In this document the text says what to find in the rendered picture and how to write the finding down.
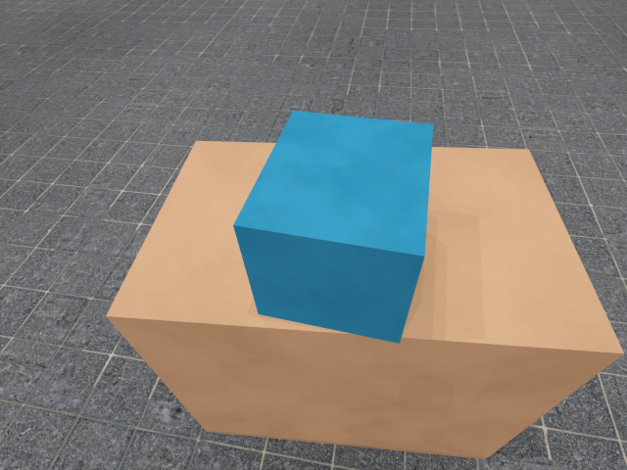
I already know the pedestal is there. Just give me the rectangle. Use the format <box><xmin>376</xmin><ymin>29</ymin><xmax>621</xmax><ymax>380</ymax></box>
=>
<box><xmin>106</xmin><ymin>141</ymin><xmax>624</xmax><ymax>459</ymax></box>

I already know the carton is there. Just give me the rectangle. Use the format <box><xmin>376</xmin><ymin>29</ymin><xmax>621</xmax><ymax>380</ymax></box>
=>
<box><xmin>233</xmin><ymin>111</ymin><xmax>433</xmax><ymax>344</ymax></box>

